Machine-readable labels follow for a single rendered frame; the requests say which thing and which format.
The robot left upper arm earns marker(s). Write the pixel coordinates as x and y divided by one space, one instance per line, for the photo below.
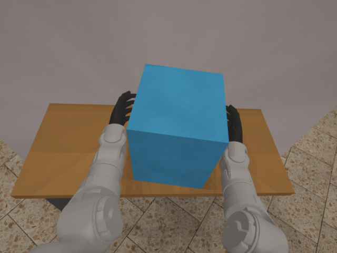
86 226

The carton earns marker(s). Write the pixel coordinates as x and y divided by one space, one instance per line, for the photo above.
177 130

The right robot forearm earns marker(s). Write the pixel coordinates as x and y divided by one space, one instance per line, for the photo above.
238 188

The left robot hand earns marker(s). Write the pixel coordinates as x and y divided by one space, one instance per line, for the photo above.
119 112

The right robot hand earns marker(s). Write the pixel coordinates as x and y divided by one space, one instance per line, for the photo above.
234 124

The table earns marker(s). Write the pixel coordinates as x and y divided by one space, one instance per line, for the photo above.
68 139

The robot right upper arm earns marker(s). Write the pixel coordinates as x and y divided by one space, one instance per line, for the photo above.
246 232

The left robot forearm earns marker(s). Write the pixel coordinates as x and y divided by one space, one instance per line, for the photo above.
106 170

